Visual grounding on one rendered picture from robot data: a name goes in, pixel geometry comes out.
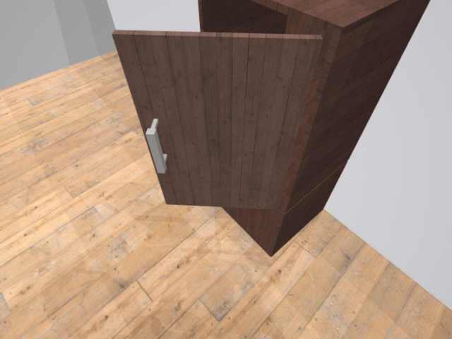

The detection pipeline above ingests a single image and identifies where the cupboard door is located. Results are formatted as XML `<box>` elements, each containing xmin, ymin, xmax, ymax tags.
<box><xmin>112</xmin><ymin>30</ymin><xmax>323</xmax><ymax>210</ymax></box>

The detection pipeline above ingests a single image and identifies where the handle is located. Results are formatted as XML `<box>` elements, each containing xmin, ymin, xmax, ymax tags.
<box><xmin>146</xmin><ymin>119</ymin><xmax>167</xmax><ymax>174</ymax></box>

